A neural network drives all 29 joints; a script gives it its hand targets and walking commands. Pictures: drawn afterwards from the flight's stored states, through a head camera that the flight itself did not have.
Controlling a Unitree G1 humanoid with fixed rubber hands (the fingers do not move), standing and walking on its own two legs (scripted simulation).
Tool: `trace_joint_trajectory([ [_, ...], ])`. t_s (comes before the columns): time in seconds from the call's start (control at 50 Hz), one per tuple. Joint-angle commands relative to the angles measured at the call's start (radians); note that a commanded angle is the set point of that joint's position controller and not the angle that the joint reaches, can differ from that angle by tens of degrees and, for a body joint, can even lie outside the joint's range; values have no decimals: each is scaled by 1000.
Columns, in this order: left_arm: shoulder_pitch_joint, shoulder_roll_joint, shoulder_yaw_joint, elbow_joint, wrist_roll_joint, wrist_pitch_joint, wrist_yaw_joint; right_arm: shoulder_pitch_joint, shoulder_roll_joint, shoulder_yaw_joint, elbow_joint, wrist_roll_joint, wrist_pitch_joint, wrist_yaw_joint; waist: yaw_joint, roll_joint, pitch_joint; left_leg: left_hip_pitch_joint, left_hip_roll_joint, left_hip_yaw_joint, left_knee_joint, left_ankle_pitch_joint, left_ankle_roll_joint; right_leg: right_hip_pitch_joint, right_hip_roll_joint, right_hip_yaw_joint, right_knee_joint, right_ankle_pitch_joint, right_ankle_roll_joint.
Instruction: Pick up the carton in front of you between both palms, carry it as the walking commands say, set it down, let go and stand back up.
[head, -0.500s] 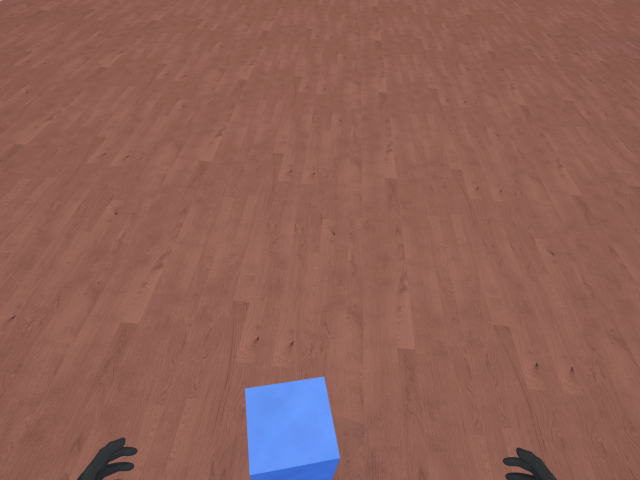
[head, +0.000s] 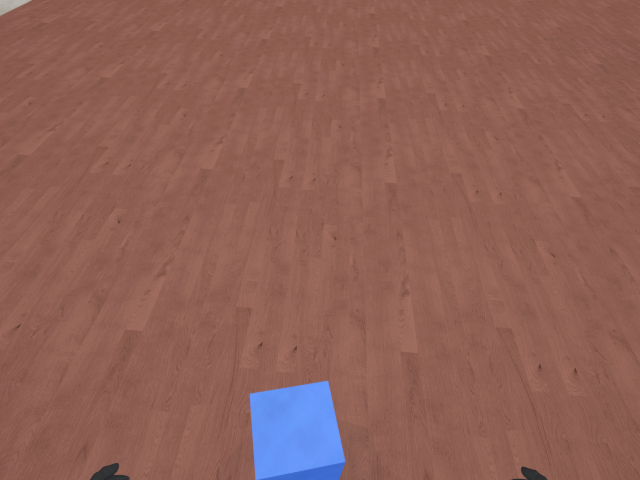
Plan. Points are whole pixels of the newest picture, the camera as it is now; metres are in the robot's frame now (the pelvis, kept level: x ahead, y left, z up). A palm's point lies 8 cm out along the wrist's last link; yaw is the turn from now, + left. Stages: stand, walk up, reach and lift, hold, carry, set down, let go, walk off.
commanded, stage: stand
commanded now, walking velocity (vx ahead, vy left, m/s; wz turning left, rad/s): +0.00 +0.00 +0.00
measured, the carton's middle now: (294, 441) +0.38 +0.04 -0.65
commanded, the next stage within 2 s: none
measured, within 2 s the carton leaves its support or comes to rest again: neither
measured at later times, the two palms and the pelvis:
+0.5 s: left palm out of the picture +0.08 +0.30 -0.11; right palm out of the picture +0.08 -0.31 -0.09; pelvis -0.02 +0.00 +0.00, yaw +0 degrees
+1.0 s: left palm out of the picture +0.07 +0.30 -0.10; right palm out of the picture +0.07 -0.32 -0.09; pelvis -0.02 -0.01 +0.01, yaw +0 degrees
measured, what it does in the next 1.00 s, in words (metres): stands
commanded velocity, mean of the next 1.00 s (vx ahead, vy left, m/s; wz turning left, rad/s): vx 0.00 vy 0.00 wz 0.00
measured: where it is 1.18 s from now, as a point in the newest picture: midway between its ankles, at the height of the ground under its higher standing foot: outside the picture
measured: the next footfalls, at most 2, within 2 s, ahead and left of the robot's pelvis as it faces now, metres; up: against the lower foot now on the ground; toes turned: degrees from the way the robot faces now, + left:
none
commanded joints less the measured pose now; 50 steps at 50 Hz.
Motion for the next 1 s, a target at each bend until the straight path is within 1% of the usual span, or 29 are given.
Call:
trace_joint_trajectory([
  [0.0,-28,147,30,-38,-1,-13,3,-35,-169,-34,-35,1,-12,-3,0,25,-33,10,140,-116,-70,272,-16,-3,-99,75,-47,234,-21],
  [0.18,-32,163,23,10,-3,-16,0,-45,-182,-27,9,5,-15,1,1,24,-16,9,144,-119,-100,211,-14,-5,-105,85,-80,200,-24],
  [0.36,-38,176,15,50,-5,-19,-3,-53,-193,-21,45,8,-16,4,1,23,-10,10,148,-122,-117,182,-13,-10,-110,91,-100,182,-27],
  [0.64,-53,192,6,95,-8,-20,-6,-63,-207,-15,80,12,-17,7,2,24,-13,16,153,-124,-127,182,-12,-9,-114,93,-116,184,-30],
  [0.98,-69,203,3,124,-10,-21,-9,-71,-217,-11,101,14,-18,8,3,25,-19,25,157,-125,-133,201,-11,-3,-119,89,-126,195,-32],
])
